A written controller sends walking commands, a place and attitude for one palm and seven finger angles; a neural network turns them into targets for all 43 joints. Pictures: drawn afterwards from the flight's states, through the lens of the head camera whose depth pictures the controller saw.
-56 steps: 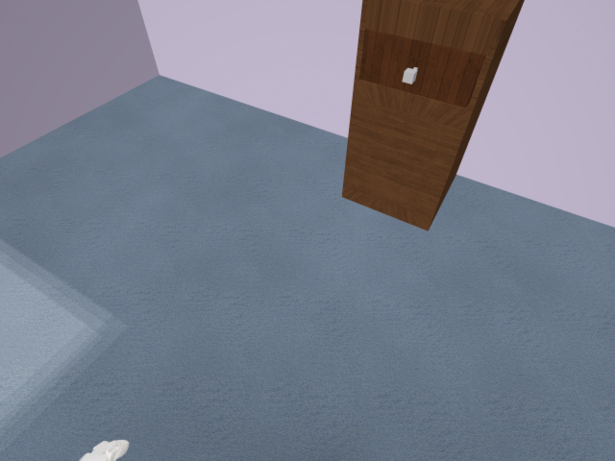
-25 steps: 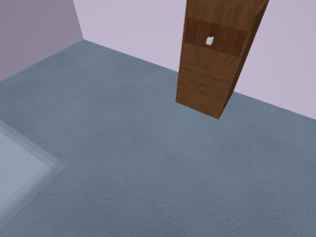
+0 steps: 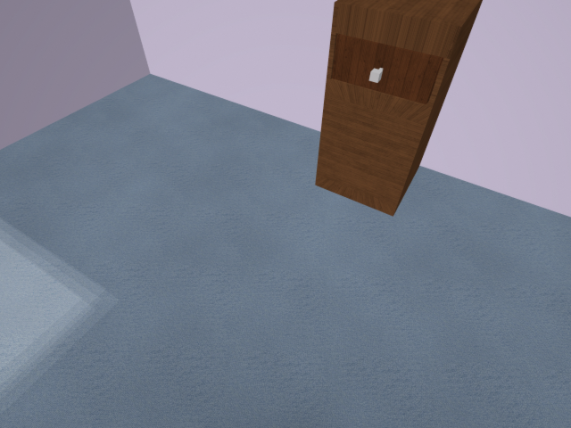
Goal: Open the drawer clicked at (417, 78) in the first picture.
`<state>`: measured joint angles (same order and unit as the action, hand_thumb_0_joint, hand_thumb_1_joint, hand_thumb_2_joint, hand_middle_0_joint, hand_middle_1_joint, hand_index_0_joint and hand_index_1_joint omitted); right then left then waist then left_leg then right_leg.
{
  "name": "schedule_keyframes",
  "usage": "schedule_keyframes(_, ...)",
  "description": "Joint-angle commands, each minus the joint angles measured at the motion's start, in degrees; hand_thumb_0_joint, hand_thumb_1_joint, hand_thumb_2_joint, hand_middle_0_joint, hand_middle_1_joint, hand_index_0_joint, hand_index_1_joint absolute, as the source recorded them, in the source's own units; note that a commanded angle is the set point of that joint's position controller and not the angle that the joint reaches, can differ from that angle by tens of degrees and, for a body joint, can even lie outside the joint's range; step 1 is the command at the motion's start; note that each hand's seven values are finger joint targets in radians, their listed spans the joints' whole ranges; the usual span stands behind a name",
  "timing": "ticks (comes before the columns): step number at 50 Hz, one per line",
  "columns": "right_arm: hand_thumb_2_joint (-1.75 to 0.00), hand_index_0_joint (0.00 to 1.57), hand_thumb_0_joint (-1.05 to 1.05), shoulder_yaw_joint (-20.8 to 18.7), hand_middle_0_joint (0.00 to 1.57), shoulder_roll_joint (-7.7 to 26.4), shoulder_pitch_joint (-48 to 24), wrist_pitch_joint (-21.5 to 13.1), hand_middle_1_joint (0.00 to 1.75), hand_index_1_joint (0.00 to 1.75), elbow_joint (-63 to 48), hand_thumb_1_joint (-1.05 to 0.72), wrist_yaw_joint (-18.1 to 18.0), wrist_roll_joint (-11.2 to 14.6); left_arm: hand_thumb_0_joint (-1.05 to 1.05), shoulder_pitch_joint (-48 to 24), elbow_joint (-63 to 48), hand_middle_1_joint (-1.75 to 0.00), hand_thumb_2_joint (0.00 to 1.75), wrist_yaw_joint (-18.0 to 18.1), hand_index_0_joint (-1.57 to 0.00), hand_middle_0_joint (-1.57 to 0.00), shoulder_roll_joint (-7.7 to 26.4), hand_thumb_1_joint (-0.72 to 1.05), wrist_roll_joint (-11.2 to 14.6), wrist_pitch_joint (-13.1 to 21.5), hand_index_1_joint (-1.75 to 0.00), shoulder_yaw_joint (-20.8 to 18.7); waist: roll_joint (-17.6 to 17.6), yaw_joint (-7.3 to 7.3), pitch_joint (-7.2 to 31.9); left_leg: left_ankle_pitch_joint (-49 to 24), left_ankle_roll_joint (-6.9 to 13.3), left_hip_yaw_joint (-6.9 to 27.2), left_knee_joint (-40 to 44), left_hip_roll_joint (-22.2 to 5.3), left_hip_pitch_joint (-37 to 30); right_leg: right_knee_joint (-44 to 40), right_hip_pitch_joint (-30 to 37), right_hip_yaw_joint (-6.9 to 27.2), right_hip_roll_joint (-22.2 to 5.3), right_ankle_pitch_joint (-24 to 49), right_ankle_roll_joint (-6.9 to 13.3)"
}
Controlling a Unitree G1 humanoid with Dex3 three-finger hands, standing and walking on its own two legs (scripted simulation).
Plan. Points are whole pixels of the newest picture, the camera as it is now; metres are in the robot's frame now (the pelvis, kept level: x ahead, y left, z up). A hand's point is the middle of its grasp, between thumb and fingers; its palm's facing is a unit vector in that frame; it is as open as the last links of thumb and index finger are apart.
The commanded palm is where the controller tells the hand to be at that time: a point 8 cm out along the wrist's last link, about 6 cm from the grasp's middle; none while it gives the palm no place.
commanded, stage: look at it before walking up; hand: left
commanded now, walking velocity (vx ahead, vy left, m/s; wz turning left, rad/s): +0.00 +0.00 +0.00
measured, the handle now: (377, 73) +1.30 -0.26 -0.09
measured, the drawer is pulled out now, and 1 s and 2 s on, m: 0.00 0.00 0.00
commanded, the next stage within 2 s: walk to a spot facing it in 0.32 s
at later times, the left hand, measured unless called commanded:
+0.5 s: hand out of the picture +0.08 +0.25 -0.16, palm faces -0.03 -0.94 -0.34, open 7.4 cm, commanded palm none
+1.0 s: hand (203, 378) +0.24 +0.17 -0.19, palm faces -0.14 -0.98 -0.16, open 7.4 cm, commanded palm none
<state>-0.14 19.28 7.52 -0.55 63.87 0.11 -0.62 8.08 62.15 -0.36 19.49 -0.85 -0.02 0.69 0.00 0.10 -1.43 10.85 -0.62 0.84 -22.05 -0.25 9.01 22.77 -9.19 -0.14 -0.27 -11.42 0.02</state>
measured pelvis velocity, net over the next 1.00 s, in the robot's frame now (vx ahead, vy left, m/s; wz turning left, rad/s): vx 0.16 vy -0.01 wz -0.10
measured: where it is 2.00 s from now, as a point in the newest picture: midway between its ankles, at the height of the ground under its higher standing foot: (302, 359)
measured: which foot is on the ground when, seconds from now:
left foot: down 0.00-1.00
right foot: down 0.00-0.74, up 0.76-1.00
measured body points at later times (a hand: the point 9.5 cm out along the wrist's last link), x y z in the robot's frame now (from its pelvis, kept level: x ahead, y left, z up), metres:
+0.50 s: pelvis +0.01 +0.00 +0.00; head +0.01 +0.00 +0.45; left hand +0.08 +0.29 -0.13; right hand +0.09 -0.29 -0.14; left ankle +0.01 +0.13 -0.74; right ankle +0.01 -0.12 -0.74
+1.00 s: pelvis +0.16 -0.01 -0.02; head +0.21 -0.01 +0.43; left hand +0.25 +0.22 -0.17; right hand -0.01 -0.19 -0.15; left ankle +0.01 +0.13 -0.74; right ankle +0.24 -0.14 -0.72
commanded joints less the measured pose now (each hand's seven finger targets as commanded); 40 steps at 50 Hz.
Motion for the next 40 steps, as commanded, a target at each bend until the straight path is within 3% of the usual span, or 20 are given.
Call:
schedule_keyframes(1, -0.9, 0.2, 0.0, -1.98, 0.2, 12.02, -2.79, -1.33, 0.3, 0.3, -3.85, -0.9, -0.64, 0.09, 0.0, -2.62, -3.62, -0.3, 0.9, 0.86, -0.2, -0.2, 11.92, 0.9, 0.13, 1.43, -0.3, -2.71, -0.67, -0.05, 1.58, -2.38, 2.16, 5.48, 4.38, -6.18, 0.29, -5.56, -0.93, 6.39, -6.59, -0.23, 1.66)
schedule_keyframes(21, -0.9, 0.2, 0.0, -1.86, 0.2, 12.24, -3.34, -1.4, 0.3, 0.3, -3.61, -0.9, -0.75, 0.2, 0.0, -2.3, -3.07, -0.3, 0.9, 0.95, -0.2, -0.2, 12.06, 0.9, 0.16, 1.6, -0.3, -2.61, -0.49, -0.06, 3.43, -7.08, 2.08, 4.97, 4.09, -6.65, -1.93, -4.77, 0.96, 5.82, -6.79, 6.33, 1.65)
schedule_keyframes(23, -0.9, 0.2, 0.0, -0.04, 0.2, 4.48, 0.44, -0.3, 0.3, 0.3, -1.95, -0.9, -0.42, -0.31, 0.0, 2.06, -1.19, -0.3, 0.9, 1.16, -0.2, -0.2, 4.59, 0.9, 0.17, 0.41, -0.3, -1.0, -0.65, 0.07, 3.53, 1.39, 0.91, 3.3, 3.09, -5.87, -1.27, -4.92, 0.34, 5.72, -6.29, -4.4, 0.66)
schedule_keyframes(25, -0.9, 0.2, 0.0, -0.32, 0.2, 4.27, 1.97, 0.33, 0.3, 0.3, -1.86, -0.9, -0.14, -0.73, 0.0, 4.1, -0.94, -0.3, 0.9, 0.71, -0.2, -0.2, 5.14, 0.9, -0.23, -0.24, -0.3, -1.38, -2.5, 0.35, -0.11, 14.53, 1.1, 2.65, 2.22, -4.64, 2.56, -6.26, -2.46, 7.9, -6.05, -17.67, 1.49)
schedule_keyframes(27, -0.9, 0.2, 0.0, -0.55, 0.2, 4.27, 2.78, 0.47, 0.3, 0.3, -2.48, -0.9, 0.01, -1.03, 0.0, 5.57, -1.47, -0.3, 0.9, 0.21, -0.2, -0.2, 5.96, 0.9, -0.49, -0.47, -0.3, -2.08, -4.17, 0.64, -4.01, 20.22, 1.17, 1.75, 0.22, -3.39, 7.15, -7.32, -4.74, 10.65, -6.39, -24.78, 2.79)
schedule_keyframes(29, -0.9, 0.2, 0.0, -0.82, 0.2, 3.48, 3.71, 0.18, 0.3, 0.3, -3.13, -0.9, 0.06, -1.01, 0.0, 7.71, -1.68, -0.3, 0.9, 0.04, -0.2, -0.2, 6.27, 0.9, -0.48, -0.28, -0.3, -2.72, -5.16, 0.8, -5.23, 19.94, 1.21, -0.19, -4.25, -2.38, 9.57, -8.14, -4.8, 13.41, -7.79, -27.47, 4.59)
schedule_keyframes(31, -0.9, 0.2, 0.0, -0.99, 0.2, 2.01, 5.21, -0.58, 0.3, 0.3, -3.48, -0.9, -0.04, -0.85, 0.0, 9.26, -2.03, -0.3, 0.9, 0.01, -0.2, -0.2, 6.08, 0.9, -0.2, 0.22, -0.3, -3.33, -6.34, 0.58, -5.65, 15.41, 1.33, -2.18, -8.15, -2.05, 10.13, -8.28, -4.13, 15.47, -9.39, -25.16, 6.38)
schedule_keyframes(33, -0.9, 0.2, 0.0, -1.11, 0.2, 1.28, 7.75, -1.33, 0.3, 0.3, -3.44, -0.9, -0.17, -0.63, 0.0, 9.58, -2.29, -0.3, 0.9, 0.11, -0.2, -0.2, 5.23, 0.9, 0.0, 0.81, -0.3, -3.63, -5.95, -0.56, -4.77, 12.95, 1.58, -2.72, -8.23, -2.66, 7.42, -5.64, -4.79, 14.6, -9.41, -20.21, 7.17)
schedule_keyframes(35, -0.9, 0.2, 0.0, -1.56, 0.2, 1.45, 12.1, -1.93, 0.3, 0.3, -2.25, -0.9, -0.3, -0.61, 0.0, 7.91, -3.09, -0.3, 0.9, -0.03, -0.2, -0.2, 2.81, 0.9, -0.11, 1.06, -0.3, -3.62, -0.66, -2.55, -6.26, 14.28, 2.86, 1.06, -2.83, -5.23, 2.08, 2.0, -10.86, 9.21, -5.37, -16.18, 5.76)
schedule_keyframes(36, -0.9, 0.2, 0.0, -2.18, 0.2, 3.4, 16.29, -2.28, 0.3, 0.3, -1.02, -0.9, -0.5, -0.86, 0.0, 6.59, -4.12, -0.3, 0.9, -0.24, -0.2, -0.2, 0.21, 0.9, -0.26, 1.07, -0.3, -3.36, 7.7, -4.09, -6.73, 16.04, 5.44, 9.4, 3.29, -10.83, -3.65, 12.55, -18.06, 3.42, -0.72, -14.76, 3.86)
schedule_keyframes(37, -0.9, 0.2, 0.0, -3.25, 0.2, 5.81, 22.72, -2.76, 0.3, 0.3, 0.76, -0.9, -0.96, -1.12, 0.0, 2.88, -5.98, -0.3, 0.9, -0.26, -0.2, -0.2, -2.42, 0.9, -0.37, 1.52, -0.3, -2.88, 17.34, -6.49, -8.07, 13.76, 9.58, 21.81, 11.03, -19.2, -9.5, 26.72, -27.57, -4.17, 2.8, -16.56, 1.75)
schedule_keyframes(38, -0.9, 0.2, 0.0, -3.0, 0.2, 4.55, 26.26, -3.07, 0.3, 0.3, 1.78, -0.9, -1.55, -1.03, 0.0, -1.05, -7.99, -0.3, 0.9, 0.02, -0.2, -0.2, -1.87, 0.9, -0.64, 2.04, -0.3, -3.01, 13.42, -7.19, -10.58, 2.53, 12.04, 25.16, 11.86, -22.3, -12.97, 34.13, -34.59, -0.4, -0.07, -18.99, 1.78)
schedule_keyframes(39, -0.9, 0.2, 0.0, -2.41, 0.2, 2.67, 27.09, -3.63, 0.3, 0.3, 2.1, -0.9, -1.86, -0.75, 0.0, -0.53, -7.9, -0.3, 0.9, -0.08, -0.2, -0.2, -0.93, 0.9, -0.62, 2.64, -0.3, -3.41, 10.83, -6.43, -8.67, -9.29, 13.24, 23.36, 9.41, -22.73, -16.96, 38.0, -37.22, 1.22, -2.14, -17.06, 1.81)
schedule_keyframes(40, -0.9, 0.2, 0.0, -2.26, 0.2, 1.06, 26.56, -3.98, 0.3, 0.3, 1.87, -0.9, -2.16, -0.74, 0.0, -0.73, -7.35, -0.3, 0.9, -0.3, -0.2, -0.2, -2.08, 0.9, -0.45, 2.95, -0.3, -3.53, 6.94, -6.02, -7.85, -17.93, 13.77, 19.65, 7.4, -22.48, -17.67, 39.97, -37.29, 1.17, -3.81, -16.48, 1.66)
